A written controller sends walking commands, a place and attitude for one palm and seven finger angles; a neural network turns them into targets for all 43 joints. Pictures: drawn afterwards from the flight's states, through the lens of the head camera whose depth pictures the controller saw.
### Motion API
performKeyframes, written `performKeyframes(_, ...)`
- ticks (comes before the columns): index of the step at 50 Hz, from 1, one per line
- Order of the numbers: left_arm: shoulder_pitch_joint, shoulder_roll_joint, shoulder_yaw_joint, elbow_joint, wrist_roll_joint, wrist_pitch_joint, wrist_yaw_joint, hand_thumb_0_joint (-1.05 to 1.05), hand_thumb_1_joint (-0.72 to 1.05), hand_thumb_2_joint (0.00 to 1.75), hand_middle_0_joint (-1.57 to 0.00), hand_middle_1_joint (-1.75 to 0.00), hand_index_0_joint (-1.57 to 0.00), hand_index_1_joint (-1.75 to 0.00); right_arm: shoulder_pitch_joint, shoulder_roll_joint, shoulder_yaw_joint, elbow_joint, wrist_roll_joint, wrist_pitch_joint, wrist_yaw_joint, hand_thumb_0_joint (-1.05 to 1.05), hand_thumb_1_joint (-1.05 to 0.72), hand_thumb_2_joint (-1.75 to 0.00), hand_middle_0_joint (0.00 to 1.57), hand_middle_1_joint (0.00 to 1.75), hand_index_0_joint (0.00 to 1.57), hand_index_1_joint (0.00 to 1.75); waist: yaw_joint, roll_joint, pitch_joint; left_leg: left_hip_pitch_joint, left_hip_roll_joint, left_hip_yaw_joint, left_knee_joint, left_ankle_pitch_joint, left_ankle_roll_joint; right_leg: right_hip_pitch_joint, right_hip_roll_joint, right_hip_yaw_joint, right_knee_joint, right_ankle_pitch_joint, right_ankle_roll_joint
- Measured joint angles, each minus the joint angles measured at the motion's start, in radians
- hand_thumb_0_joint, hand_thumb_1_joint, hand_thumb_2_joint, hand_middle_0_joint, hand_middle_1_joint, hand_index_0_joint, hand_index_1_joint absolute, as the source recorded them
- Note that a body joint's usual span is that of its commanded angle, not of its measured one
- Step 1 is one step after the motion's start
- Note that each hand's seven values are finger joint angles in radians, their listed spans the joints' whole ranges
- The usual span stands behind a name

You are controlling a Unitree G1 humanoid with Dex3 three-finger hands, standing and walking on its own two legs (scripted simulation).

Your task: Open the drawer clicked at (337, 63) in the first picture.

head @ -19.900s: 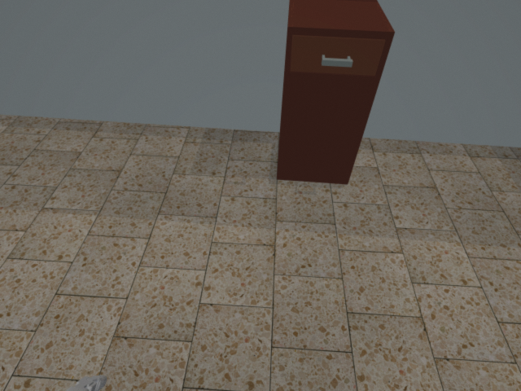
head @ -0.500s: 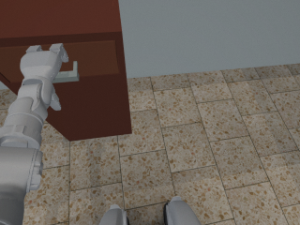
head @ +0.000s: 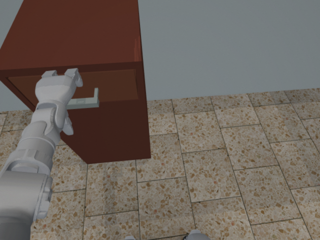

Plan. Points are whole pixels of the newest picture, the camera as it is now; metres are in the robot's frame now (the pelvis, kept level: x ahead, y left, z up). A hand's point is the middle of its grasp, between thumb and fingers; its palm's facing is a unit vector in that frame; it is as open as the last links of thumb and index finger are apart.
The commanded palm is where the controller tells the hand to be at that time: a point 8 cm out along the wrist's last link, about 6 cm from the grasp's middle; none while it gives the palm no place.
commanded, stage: re-aim the fingers above the handle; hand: left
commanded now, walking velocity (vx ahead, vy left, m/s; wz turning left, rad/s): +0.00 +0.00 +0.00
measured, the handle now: (79, 97) +0.52 +0.24 -0.03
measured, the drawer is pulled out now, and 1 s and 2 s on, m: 0.00 0.00 0.00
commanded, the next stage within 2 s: lower the fingers behind the handle in 1.96 s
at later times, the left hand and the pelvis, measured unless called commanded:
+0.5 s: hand (70, 103) +0.47 +0.24 +0.02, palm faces -0.13 -0.03 -0.99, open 13.8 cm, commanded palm +0.46 +0.24 +0.08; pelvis -0.01 +0.00 +0.00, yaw +0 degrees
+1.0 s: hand (69, 102) +0.46 +0.23 +0.03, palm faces -0.09 -0.02 -1.00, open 13.8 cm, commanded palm +0.46 +0.23 +0.08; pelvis -0.02 +0.00 +0.00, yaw +0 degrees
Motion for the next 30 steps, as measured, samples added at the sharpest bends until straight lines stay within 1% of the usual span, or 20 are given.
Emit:
performKeyframes(5, 0.018, -0.013, 0.000, -0.016, 0.005, -0.032, -0.006, 0.00, -0.49, 0.30, -0.32, -1.20, -0.32, -1.20, -0.005, 0.002, -0.002, -0.008, -0.002, -0.002, -0.007, 0.00, -0.90, -0.90, 0.20, 0.30, 0.20, 0.30, -0.001, -0.007, 0.006, 0.009, 0.000, -0.003, -0.004, 0.004, -0.003, 0.008, 0.000, -0.003, 0.001, 0.000, -0.003)
performKeyframes(7, 0.020, -0.011, 0.012, -0.022, 0.012, -0.050, 0.003, 0.00, -0.49, 0.30, -0.32, -1.20, -0.32, -1.20, -0.009, 0.002, 0.001, -0.007, -0.004, -0.001, -0.009, 0.00, -0.90, -0.90, 0.20, 0.30, 0.20, 0.30, -0.005, -0.011, 0.007, 0.006, 0.001, -0.003, 0.000, 0.004, -0.004, 0.003, 0.001, -0.002, 0.007, -0.001, -0.005)
performKeyframes(9, 0.014, -0.005, 0.021, -0.018, 0.020, -0.055, 0.019, 0.00, -0.49, 0.30, -0.32, -1.20, -0.32, -1.20, -0.011, 0.000, 0.002, -0.006, -0.005, -0.002, -0.010, 0.00, -0.90, -0.90, 0.20, 0.30, 0.20, 0.30, -0.011, -0.013, 0.008, -0.003, 0.001, -0.004, 0.008, 0.003, -0.006, -0.006, 0.001, -0.003, 0.016, -0.002, -0.006)
performKeyframes(12, -0.007, 0.014, 0.034, 0.004, 0.030, -0.042, 0.042, 0.00, -0.49, 0.30, -0.32, -1.20, -0.32, -1.20, -0.016, -0.004, 0.006, -0.002, -0.006, -0.003, -0.010, 0.00, -0.90, -0.90, 0.20, 0.30, 0.20, 0.30, -0.019, -0.014, 0.011, -0.020, 0.001, -0.004, 0.020, 0.003, -0.006, -0.025, 0.001, -0.002, 0.030, -0.003, -0.008)
performKeyframes(15, -0.033, 0.037, 0.037, 0.037, 0.030, -0.011, 0.048, 0.00, -0.49, 0.30, -0.32, -1.20, -0.32, -1.20, -0.014, -0.007, 0.008, 0.001, -0.003, -0.005, -0.010, 0.00, -0.90, -0.90, 0.20, 0.30, 0.20, 0.30, -0.024, -0.012, 0.016, -0.035, 0.002, -0.002, 0.027, 0.005, -0.006, -0.040, 0.002, 0.000, 0.037, 0.000, -0.008)
performKeyframes(18, -0.052, 0.053, 0.026, 0.064, 0.020, 0.011, 0.027, 0.00, -0.49, 0.30, -0.32, -1.20, -0.32, -1.20, -0.003, -0.008, 0.006, 0.005, 0.001, -0.008, -0.013, 0.00, -0.90, -0.90, 0.20, 0.30, 0.20, 0.30, -0.026, -0.009, 0.019, -0.040, 0.002, 0.000, 0.025, 0.010, -0.005, -0.045, 0.002, 0.002, 0.033, 0.006, -0.007)
performKeyframes(20, -0.056, 0.053, 0.014, 0.069, 0.009, 0.010, 0.003, 0.00, -0.49, 0.30, -0.32, -1.20, -0.32, -1.20, 0.010, -0.007, 0.004, 0.008, 0.003, -0.011, -0.016, 0.00, -0.90, -0.90, 0.20, 0.30, 0.20, 0.30, -0.024, -0.008, 0.020, -0.038, 0.003, 0.001, 0.020, 0.013, -0.004, -0.042, 0.003, 0.003, 0.025, 0.011, -0.006)
performKeyframes(23, -0.055, 0.044, -0.003, 0.062, 0.001, -0.016, -0.029, 0.00, -0.49, 0.30, -0.32, -1.20, -0.32, -1.20, 0.030, -0.004, 0.002, 0.014, 0.004, -0.014, -0.023, 0.00, -0.90, -0.90, 0.20, 0.30, 0.20, 0.30, -0.025, -0.009, 0.019, -0.031, 0.002, 0.000, 0.015, 0.015, -0.003, -0.033, 0.003, 0.002, 0.017, 0.015, -0.004)
performKeyframes(25, -0.052, 0.034, -0.006, 0.049, 0.003, -0.043, -0.035, 0.00, -0.49, 0.30, -0.32, -1.20, -0.32, -1.20, 0.040, -0.002, 0.001, 0.018, 0.003, -0.016, -0.026, 0.00, -0.90, -0.90, 0.20, 0.30, 0.20, 0.30, -0.028, -0.011, 0.016, -0.031, 0.001, 0.000, 0.017, 0.014, -0.002, -0.031, 0.002, 0.002, 0.016, 0.015, -0.003)
performKeyframes(28, -0.049, 0.025, 0.012, 0.034, 0.014, -0.079, -0.017, 0.00, -0.49, 0.30, -0.32, -1.20, -0.32, -1.20, 0.044, -0.002, 0.005, 0.022, -0.002, -0.017, -0.026, 0.00, -0.90, -0.90, 0.20, 0.30, 0.20, 0.30, -0.039, -0.015, 0.011, -0.038, 0.001, 0.002, 0.027, 0.009, 0.000, -0.039, 0.002, 0.005, 0.025, 0.013, -0.002)
performKeyframes(30, -0.054, 0.023, 0.026, 0.033, 0.024, -0.083, 0.010, 0.00, -0.49, 0.30, -0.32, -1.20, -0.32, -1.20, 0.042, -0.003, 0.008, 0.023, -0.005, -0.018, -0.021, 0.00, -0.90, -0.90, 0.20, 0.30, 0.20, 0.30, -0.046, -0.015, 0.008, -0.050, 0.001, 0.004, 0.038, 0.006, 0.001, -0.052, 0.002, 0.008, 0.036, 0.010, -0.001)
